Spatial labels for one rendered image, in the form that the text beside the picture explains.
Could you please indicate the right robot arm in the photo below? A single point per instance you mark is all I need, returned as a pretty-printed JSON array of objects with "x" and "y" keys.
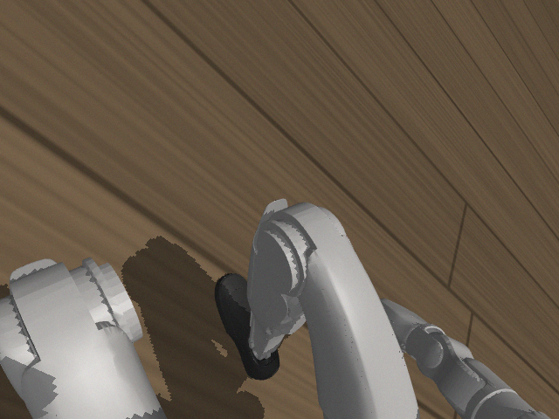
[{"x": 470, "y": 387}]

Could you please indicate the right robot foot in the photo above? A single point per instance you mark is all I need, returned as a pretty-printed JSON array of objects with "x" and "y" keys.
[{"x": 235, "y": 313}]

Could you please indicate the right robot hand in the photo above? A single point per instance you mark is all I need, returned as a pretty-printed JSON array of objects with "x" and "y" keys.
[{"x": 403, "y": 321}]

